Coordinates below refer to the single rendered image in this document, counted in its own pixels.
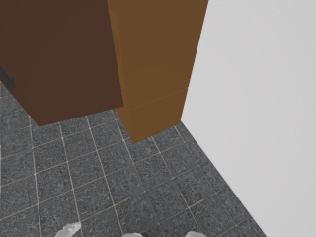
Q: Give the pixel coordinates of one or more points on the left robot hand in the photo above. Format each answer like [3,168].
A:
[69,229]

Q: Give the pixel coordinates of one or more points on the handle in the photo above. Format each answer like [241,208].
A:
[8,81]

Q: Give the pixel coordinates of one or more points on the cupboard door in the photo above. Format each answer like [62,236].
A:
[62,56]

